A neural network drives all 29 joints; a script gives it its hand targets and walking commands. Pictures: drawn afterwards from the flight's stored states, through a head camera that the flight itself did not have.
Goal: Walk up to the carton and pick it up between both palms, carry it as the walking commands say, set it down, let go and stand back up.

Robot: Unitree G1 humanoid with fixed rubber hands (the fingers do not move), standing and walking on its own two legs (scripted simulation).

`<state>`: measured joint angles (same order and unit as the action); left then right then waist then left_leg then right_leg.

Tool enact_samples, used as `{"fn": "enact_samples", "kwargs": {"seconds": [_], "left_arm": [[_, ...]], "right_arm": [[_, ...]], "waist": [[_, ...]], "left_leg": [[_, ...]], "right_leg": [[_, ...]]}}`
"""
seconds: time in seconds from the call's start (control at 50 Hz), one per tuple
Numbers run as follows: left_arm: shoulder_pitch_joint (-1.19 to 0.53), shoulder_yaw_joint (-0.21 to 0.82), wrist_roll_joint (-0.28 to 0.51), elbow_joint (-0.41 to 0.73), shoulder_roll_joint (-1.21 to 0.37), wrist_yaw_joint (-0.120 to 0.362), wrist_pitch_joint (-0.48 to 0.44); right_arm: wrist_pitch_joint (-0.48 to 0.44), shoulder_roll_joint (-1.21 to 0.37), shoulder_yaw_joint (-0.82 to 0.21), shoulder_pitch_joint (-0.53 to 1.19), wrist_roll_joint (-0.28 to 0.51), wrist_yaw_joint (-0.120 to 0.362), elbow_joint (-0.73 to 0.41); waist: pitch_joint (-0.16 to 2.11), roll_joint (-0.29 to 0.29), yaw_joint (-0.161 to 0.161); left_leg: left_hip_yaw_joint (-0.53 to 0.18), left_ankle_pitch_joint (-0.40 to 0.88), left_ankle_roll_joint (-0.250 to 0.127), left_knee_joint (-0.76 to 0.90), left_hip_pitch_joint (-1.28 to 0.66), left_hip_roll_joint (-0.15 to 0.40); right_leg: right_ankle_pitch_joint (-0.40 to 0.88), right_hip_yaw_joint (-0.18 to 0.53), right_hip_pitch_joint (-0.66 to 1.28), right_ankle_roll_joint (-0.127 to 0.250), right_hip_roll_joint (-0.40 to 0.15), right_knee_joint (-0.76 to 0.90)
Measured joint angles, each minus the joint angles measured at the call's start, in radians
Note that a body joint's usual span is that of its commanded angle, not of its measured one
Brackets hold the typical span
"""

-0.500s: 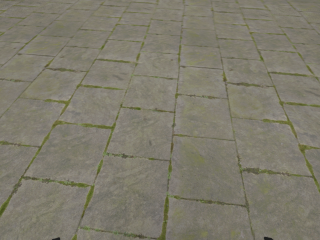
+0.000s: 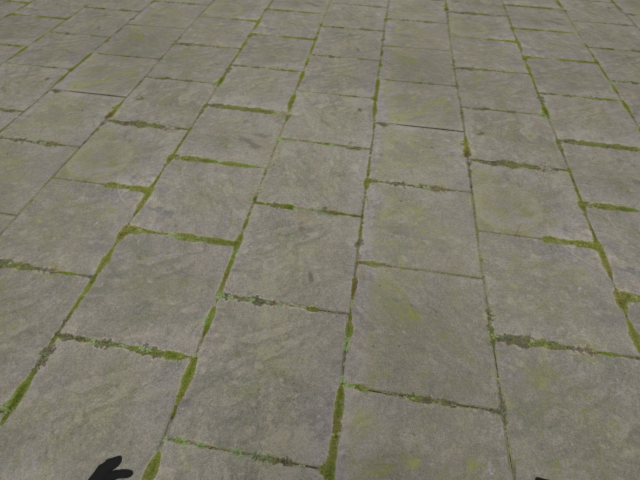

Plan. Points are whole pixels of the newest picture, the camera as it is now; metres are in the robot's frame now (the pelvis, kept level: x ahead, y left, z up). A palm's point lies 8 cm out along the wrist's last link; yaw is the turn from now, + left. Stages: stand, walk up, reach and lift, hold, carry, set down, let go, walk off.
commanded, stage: walk up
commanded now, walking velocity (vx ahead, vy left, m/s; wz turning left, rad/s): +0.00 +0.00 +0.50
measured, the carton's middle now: out of the picture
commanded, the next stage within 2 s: none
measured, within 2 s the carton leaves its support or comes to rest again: neither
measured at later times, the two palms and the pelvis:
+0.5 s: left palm out of the picture +0.00 +0.35 -0.13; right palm out of the picture +0.13 -0.18 -0.10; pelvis -0.03 +0.06 +0.01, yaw +16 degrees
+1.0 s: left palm out of the picture -0.11 +0.27 -0.12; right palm (431, 447) +0.18 -0.15 -0.13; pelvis -0.04 +0.02 -0.01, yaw +30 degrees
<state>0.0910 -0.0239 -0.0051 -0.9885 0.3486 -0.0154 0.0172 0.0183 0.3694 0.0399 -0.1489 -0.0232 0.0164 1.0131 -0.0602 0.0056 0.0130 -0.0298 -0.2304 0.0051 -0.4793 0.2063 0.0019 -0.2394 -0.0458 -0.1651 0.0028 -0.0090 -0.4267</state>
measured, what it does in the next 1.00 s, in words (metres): steps on the spot, turning left: right foot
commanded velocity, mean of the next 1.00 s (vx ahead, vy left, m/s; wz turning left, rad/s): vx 0.00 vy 0.00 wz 0.49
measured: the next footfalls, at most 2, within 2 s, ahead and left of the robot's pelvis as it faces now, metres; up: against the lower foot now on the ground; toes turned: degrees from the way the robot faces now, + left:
right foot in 0.70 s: +0.01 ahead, -0.09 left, +0.00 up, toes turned +17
left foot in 1.10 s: -0.09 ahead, +0.13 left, +0.00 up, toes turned +37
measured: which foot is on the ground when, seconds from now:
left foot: down 0.00-0.70, up 0.72-1.00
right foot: down 0.00-0.20, up 0.22-0.68, down 0.70-1.00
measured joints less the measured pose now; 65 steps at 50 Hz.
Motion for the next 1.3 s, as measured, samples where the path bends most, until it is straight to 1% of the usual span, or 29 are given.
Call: {"fn": "enact_samples", "kwargs": {"seconds": [0.02, 0.06, 0.08, 0.12, 0.16, 0.18, 0.2, 0.22, 0.26, 0.3, 0.36, 0.48, 0.62, 0.68, 0.7, 0.72, 0.74, 0.78, 0.82, 0.86, 0.96, 1.04, 1.08, 1.1, 1.12, 1.14, 1.18, 1.24, 1.3], "left_arm": [[-0.003, -0.003, -0.002, 0.020, -0.007, -0.005, 0.003], [-0.002, -0.007, -0.009, 0.047, -0.024, -0.009, 0.010], [0.003, -0.009, -0.012, 0.055, -0.031, -0.010, 0.012], [0.020, -0.013, -0.017, 0.065, -0.044, -0.010, 0.018], [0.039, -0.017, -0.020, 0.072, -0.054, -0.006, 0.023], [0.049, -0.018, -0.020, 0.075, -0.057, -0.003, 0.026], [0.059, -0.018, -0.021, 0.082, -0.061, 0.001, 0.030], [0.060, -0.016, -0.022, 0.085, -0.060, 0.003, 0.035], [0.056, -0.018, -0.021, 0.093, -0.061, 0.000, 0.052], [0.054, -0.019, -0.018, 0.100, -0.063, 0.000, 0.062], [0.049, -0.018, -0.018, 0.108, -0.062, 0.002, 0.061], [0.037, -0.020, -0.015, 0.127, -0.045, 0.002, 0.056], [0.034, -0.014, -0.008, 0.136, -0.045, -0.004, 0.048], [0.045, -0.009, -0.006, 0.145, -0.054, -0.010, 0.036], [0.059, -0.008, -0.007, 0.155, -0.051, -0.012, 0.030], [0.068, -0.011, -0.012, 0.155, -0.057, -0.016, 0.027], [0.074, -0.011, -0.015, 0.152, -0.068, -0.017, 0.030], [0.092, -0.003, -0.020, 0.149, -0.084, -0.014, 0.034], [0.112, 0.004, -0.025, 0.148, -0.096, -0.013, 0.030], [0.124, 0.005, -0.023, 0.151, -0.108, -0.015, 0.024], [0.139, 0.005, -0.024, 0.167, -0.125, -0.012, 0.010], [0.150, -0.001, -0.029, 0.169, -0.125, -0.006, 0.012], [0.158, -0.006, -0.027, 0.166, -0.118, -0.001, 0.016], [0.166, -0.009, -0.023, 0.167, -0.114, 0.001, 0.018], [0.164, -0.012, -0.019, 0.163, -0.104, 0.004, 0.021], [0.155, -0.013, -0.018, 0.159, -0.094, 0.006, 0.030], [0.133, -0.017, -0.015, 0.159, -0.084, 0.006, 0.045], [0.100, -0.025, -0.019, 0.162, -0.074, 0.006, 0.047], [0.074, -0.033, -0.018, 0.175, -0.066, 0.007, 0.047]], "right_arm": [[0.009, -0.002, 0.006, -0.004, 0.001, 0.003, -0.016], [0.027, -0.015, 0.015, -0.013, 0.003, 0.007, -0.043], [0.034, -0.025, 0.017, -0.016, 0.006, 0.009, -0.053], [0.044, -0.050, 0.016, -0.021, 0.012, 0.014, -0.075], [0.045, -0.072, 0.009, -0.023, 0.018, 0.018, -0.096], [0.042, -0.080, 0.006, -0.026, 0.020, 0.020, -0.107], [0.036, -0.083, 0.005, -0.031, 0.022, 0.020, -0.122], [0.030, -0.090, 0.006, -0.029, 0.019, 0.018, -0.129], [0.026, -0.109, 0.007, -0.025, 0.014, 0.014, -0.143], [0.028, -0.124, 0.009, -0.029, 0.010, 0.003, -0.156], [0.032, -0.133, 0.012, -0.035, 0.008, -0.008, -0.167], [0.029, -0.127, 0.021, -0.048, 0.008, -0.013, -0.178], [0.048, -0.097, 0.039, -0.039, -0.001, -0.006, -0.189], [0.053, -0.081, 0.043, -0.035, 0.001, -0.004, -0.192], [0.054, -0.078, 0.043, -0.038, 0.001, -0.002, -0.195], [0.052, -0.073, 0.044, -0.032, 0.001, -0.003, -0.191], [0.051, -0.069, 0.047, -0.025, -0.002, -0.005, -0.184], [0.057, -0.073, 0.056, -0.030, -0.001, -0.003, -0.178], [0.064, -0.078, 0.059, -0.036, 0.004, 0.007, -0.179], [0.066, -0.083, 0.056, -0.039, 0.008, 0.017, -0.184], [0.074, -0.095, 0.041, -0.026, 0.017, 0.024, -0.201], [0.066, -0.103, 0.032, -0.003, 0.022, 0.024, -0.223], [0.056, -0.107, 0.028, 0.005, 0.025, 0.021, -0.233], [0.045, -0.106, 0.026, 0.006, 0.025, 0.020, -0.240], [0.031, -0.111, 0.027, 0.013, 0.022, 0.015, -0.240], [0.019, -0.117, 0.025, 0.017, 0.019, 0.011, -0.239], [0.007, -0.123, 0.019, 0.003, 0.018, 0.000, -0.239], [0.012, -0.134, 0.009, -0.033, 0.020, -0.015, -0.214], [0.007, -0.142, 0.004, -0.071, 0.020, -0.016, -0.184]], "waist": [[-0.014, 0.003, 0.000], [-0.034, 0.001, -0.005], [-0.041, -0.005, -0.009], [-0.047, -0.020, -0.011], [-0.049, -0.034, -0.006], [-0.049, -0.039, -0.002], [-0.047, -0.035, 0.001], [-0.055, -0.041, 0.001], [-0.077, -0.044, -0.006], [-0.081, -0.037, -0.003], [-0.072, -0.024, -0.003], [-0.035, -0.010, -0.009], [-0.004, -0.001, -0.002], [0.004, 0.005, -0.014], [0.014, -0.006, -0.025], [0.013, -0.003, -0.034], [0.002, 0.014, -0.028], [-0.007, 0.028, -0.021], [-0.008, 0.028, -0.027], [-0.012, 0.025, -0.028], [-0.021, 0.014, -0.034], [-0.023, 0.004, -0.045], [-0.020, -0.005, -0.049], [-0.017, -0.006, -0.049], [-0.024, -0.022, -0.048], [-0.037, -0.030, -0.048], [-0.052, -0.024, -0.032], [-0.044, -0.014, -0.013], [-0.028, -0.009, 0.001]], "left_leg": [[0.004, -0.019, 0.005, -0.074, 0.041, -0.002], [0.030, -0.166, 0.022, -0.273, 0.129, -0.002], [0.046, -0.215, 0.028, -0.339, 0.156, 0.000], [0.074, -0.257, 0.034, -0.377, 0.177, 0.012], [0.092, -0.227, 0.034, -0.301, 0.157, 0.027], [0.097, -0.178, 0.029, -0.229, 0.132, 0.033], [0.088, -0.083, 0.014, -0.162, 0.111, 0.039], [0.083, -0.056, -0.008, -0.174, 0.123, 0.028], [0.072, -0.076, -0.041, -0.195, 0.131, 0.014], [0.050, -0.065, -0.054, -0.152, 0.122, 0.005], [0.018, -0.005, -0.056, -0.063, 0.104, -0.006], [-0.040, 0.069, -0.059, 0.041, 0.089, -0.022], [-0.092, 0.098, -0.042, 0.047, 0.117, -0.051], [-0.103, 0.099, -0.025, 0.024, 0.145, -0.064], [-0.095, 0.090, -0.017, 0.000, 0.164, -0.076], [-0.090, 0.015, -0.011, -0.067, 0.196, -0.080], [-0.080, -0.078, -0.002, -0.170, 0.233, -0.075], [-0.022, -0.174, 0.020, -0.368, 0.295, -0.060], [0.024, -0.181, 0.041, -0.518, 0.331, -0.040], [0.046, -0.169, 0.051, -0.587, 0.336, -0.022], [0.058, -0.178, 0.052, -0.478, 0.265, 0.017], [0.078, -0.199, 0.045, -0.340, 0.184, 0.028], [0.095, -0.176, 0.034, -0.247, 0.129, 0.023], [0.099, -0.119, 0.012, -0.177, 0.093, 0.021], [0.102, -0.121, -0.022, -0.166, 0.088, 0.007], [0.099, -0.135, -0.045, -0.182, 0.094, -0.001], [0.068, -0.139, -0.066, -0.179, 0.091, -0.004], [0.024, -0.084, -0.062, -0.086, 0.057, -0.007], [-0.015, -0.025, -0.069, 0.011, 0.022, -0.009]], "right_leg": [[-0.012, -0.015, -0.012, 0.001, -0.006, -0.024], [-0.027, -0.040, -0.029, -0.003, -0.024, -0.054], [-0.031, -0.047, -0.033, -0.009, -0.035, -0.063], [-0.038, -0.062, -0.041, -0.023, -0.059, -0.078], [-0.054, -0.077, -0.054, -0.041, -0.084, -0.107], [-0.069, -0.086, -0.064, -0.052, -0.097, -0.135], [-0.090, -0.095, -0.084, -0.059, -0.106, -0.180], [-0.161, -0.080, -0.115, -0.061, -0.112, -0.259], [-0.277, -0.021, -0.182, -0.068, -0.086, -0.436], [-0.272, 0.006, -0.235, -0.065, -0.062, -0.547], [-0.204, 0.017, -0.282, -0.058, -0.050, -0.611], [-0.149, 0.036, -0.264, -0.058, -0.028, -0.516], [-0.162, 0.023, -0.153, -0.056, -0.001, -0.294], [-0.124, 0.002, -0.074, -0.038, 0.009, -0.141], [-0.119, 0.005, -0.037, -0.024, -0.002, -0.060], [-0.071, 0.006, -0.035, -0.011, -0.004, -0.036], [-0.062, -0.011, -0.034, -0.001, 0.002, -0.050], [-0.067, -0.045, -0.010, 0.011, -0.007, -0.046], [-0.065, -0.062, 0.011, 0.013, -0.022, -0.024], [-0.065, -0.081, 0.022, 0.009, -0.039, -0.018], [-0.089, -0.133, 0.014, -0.004, -0.075, -0.053], [-0.121, -0.173, -0.006, -0.023, -0.102, -0.108], [-0.142, -0.189, -0.022, -0.039, -0.118, -0.147], [-0.157, -0.194, -0.039, -0.047, -0.126, -0.187], [-0.169, -0.177, -0.072, -0.048, -0.144, -0.257], [-0.227, -0.129, -0.115, -0.052, -0.138, -0.354], [-0.307, -0.050, -0.194, -0.065, -0.096, -0.539], [-0.229, 0.000, -0.292, -0.073, -0.069, -0.691], [-0.136, 0.021, -0.342, -0.077, -0.063, -0.698]]}}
